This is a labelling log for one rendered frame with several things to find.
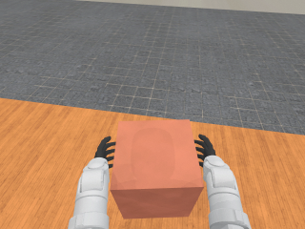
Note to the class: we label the left robot hand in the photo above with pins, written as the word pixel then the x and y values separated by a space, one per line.
pixel 102 150

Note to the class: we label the robot right forearm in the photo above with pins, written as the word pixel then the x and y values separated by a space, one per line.
pixel 226 210

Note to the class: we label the right robot hand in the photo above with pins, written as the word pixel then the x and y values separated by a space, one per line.
pixel 207 150

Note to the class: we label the robot left forearm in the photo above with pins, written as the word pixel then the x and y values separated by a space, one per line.
pixel 92 195

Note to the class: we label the carton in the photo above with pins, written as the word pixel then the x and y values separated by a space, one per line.
pixel 155 172

